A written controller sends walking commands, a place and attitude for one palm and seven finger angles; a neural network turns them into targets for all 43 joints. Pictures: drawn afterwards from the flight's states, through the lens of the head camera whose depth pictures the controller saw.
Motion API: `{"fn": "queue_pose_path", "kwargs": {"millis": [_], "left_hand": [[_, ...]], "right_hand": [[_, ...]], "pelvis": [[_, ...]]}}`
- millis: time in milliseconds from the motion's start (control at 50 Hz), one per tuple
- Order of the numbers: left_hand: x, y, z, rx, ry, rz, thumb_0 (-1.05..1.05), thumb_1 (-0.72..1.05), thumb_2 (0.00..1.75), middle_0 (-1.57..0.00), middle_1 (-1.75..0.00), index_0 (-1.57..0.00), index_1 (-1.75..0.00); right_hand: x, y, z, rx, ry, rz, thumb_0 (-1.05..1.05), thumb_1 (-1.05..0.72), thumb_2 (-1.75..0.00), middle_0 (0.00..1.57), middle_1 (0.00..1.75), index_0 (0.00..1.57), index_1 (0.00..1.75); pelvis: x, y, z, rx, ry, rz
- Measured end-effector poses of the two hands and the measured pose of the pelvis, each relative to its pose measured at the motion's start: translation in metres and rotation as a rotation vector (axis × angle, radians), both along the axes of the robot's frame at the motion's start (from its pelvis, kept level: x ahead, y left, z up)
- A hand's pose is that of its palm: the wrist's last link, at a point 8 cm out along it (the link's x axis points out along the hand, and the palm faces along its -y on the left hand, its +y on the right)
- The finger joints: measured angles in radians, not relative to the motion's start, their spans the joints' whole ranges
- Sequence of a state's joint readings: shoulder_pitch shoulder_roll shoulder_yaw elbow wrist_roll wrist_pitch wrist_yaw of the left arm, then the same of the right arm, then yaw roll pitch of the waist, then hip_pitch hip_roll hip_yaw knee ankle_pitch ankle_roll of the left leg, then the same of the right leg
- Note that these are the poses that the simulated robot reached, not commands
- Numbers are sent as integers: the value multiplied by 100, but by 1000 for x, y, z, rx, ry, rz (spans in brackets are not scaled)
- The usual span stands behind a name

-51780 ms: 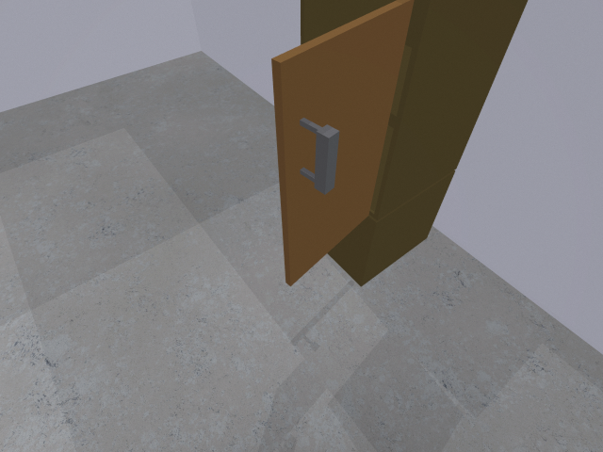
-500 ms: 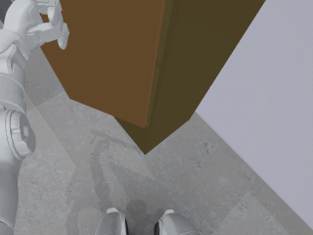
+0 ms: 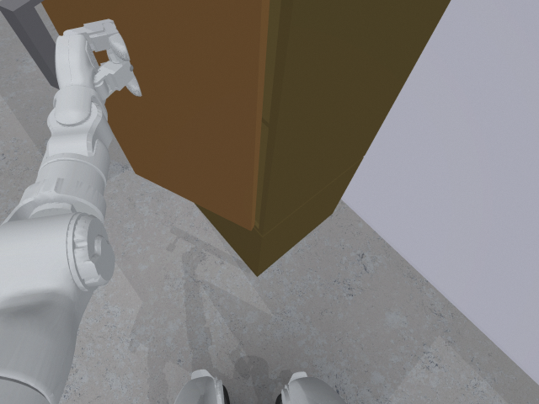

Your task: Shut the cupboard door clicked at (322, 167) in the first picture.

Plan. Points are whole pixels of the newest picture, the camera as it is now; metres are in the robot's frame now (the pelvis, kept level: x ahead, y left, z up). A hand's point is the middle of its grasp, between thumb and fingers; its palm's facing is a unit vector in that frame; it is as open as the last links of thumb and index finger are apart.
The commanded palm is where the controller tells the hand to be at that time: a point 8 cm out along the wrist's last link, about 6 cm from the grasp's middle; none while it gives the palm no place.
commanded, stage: pull the fist back off the door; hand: left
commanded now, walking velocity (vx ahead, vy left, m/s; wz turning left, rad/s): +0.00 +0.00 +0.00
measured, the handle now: (54, 38) +0.63 +0.23 +0.13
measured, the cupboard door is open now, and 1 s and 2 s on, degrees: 22 22 22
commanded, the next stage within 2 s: draw the hand back to the body in 0.54 s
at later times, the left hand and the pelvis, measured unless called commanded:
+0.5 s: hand (130, 117) +0.47 +0.12 +0.13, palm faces +0.06 -1.00 -0.02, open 3.1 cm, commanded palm +0.44 +0.17 +0.13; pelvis +0.00 -0.02 +0.02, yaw +1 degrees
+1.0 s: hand (72, 159) +0.40 +0.17 +0.15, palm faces +0.08 -1.00 -0.01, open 3.1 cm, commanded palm +0.36 +0.22 +0.16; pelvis +0.00 -0.01 +0.03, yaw +0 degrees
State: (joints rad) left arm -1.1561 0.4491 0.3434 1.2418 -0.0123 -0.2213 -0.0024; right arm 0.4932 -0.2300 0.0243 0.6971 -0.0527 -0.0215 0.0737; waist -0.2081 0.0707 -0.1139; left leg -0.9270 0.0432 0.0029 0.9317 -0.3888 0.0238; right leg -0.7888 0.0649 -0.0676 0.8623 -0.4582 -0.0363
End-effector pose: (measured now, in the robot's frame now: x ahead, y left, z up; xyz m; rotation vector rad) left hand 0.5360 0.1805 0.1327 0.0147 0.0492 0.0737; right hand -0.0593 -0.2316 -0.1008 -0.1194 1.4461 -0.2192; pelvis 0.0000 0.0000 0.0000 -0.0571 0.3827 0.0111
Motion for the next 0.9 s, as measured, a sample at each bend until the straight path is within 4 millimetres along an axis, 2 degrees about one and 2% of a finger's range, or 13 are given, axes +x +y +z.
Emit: {"fn": "queue_pose_path", "kwargs": {"millis": [100, 200, 380, 500, 580, 660, 760, 840, 900], "left_hand": [[-10, -6, 9, -25, -13, -12, 2, 93, 92, -130, -150, -129, -150], [-28, -6, 15, 2, -49, -8, 2, 92, 91, -130, -150, -129, -150], [-75, -2, -8, 0, -35, -2, 2, 91, 90, -130, -150, -130, -150], [-92, -7, 2, 7, -95, -13, 2, 90, 90, -130, -150, -130, -150], [-94, -5, 9, 12, -71, -10, 2, 90, 90, -131, -150, -130, -150], [-93, 2, 11, 1, -36, 4, 2, 90, 90, -131, -150, -130, -150], [-95, 7, 13, -3, -70, -8, 2, 90, 90, -130, -150, -130, -150], [-110, 13, 11, 0, -85, -20, 2, 90, 90, -130, -150, -130, -150], [-128, 23, 9, -3, -78, -13, 2, 90, 90, -130, -150, -130, -150]], "right_hand": [[2, -8, 7, -11, -25, -27, 0, -90, -90, 21, 30, 21, 30], [17, -22, 9, -22, -75, -20, 0, -90, -90, 20, 30, 20, 30], [73, -48, 13, -63, -209, 46, 0, -90, -90, 20, 30, 20, 30], [110, -55, 13, -77, -310, 81, 0, -90, -90, 20, 30, 20, 30], [124, -53, 13, -68, -362, 83, 0, -90, -90, 20, 30, 20, 30], [124, -48, 14, -57, -374, 85, 0, -90, -90, 20, 30, 20, 30], [109, -45, 11, -49, -339, 75, 0, -90, -90, 20, 30, 20, 30], [97, -42, 11, -41, -313, 46, 1, -90, -90, 20, 30, 20, 30], [95, -40, 14, -41, -319, 26, 1, -90, -90, 20, 30, 20, 30]], "pelvis": [[8, -4, 9, 11, -35, -13], [11, -8, 14, 24, -76, -21], [6, -16, 19, 36, -135, -5], [1, -19, 19, 42, -158, 5], [-2, -21, 19, 47, -172, 8], [-5, -22, 20, 49, -177, 11], [-7, -21, 20, 48, -170, 3], [-3, -18, 24, 51, -183, -13], [1, -16, 27, 52, -206, -22]]}}
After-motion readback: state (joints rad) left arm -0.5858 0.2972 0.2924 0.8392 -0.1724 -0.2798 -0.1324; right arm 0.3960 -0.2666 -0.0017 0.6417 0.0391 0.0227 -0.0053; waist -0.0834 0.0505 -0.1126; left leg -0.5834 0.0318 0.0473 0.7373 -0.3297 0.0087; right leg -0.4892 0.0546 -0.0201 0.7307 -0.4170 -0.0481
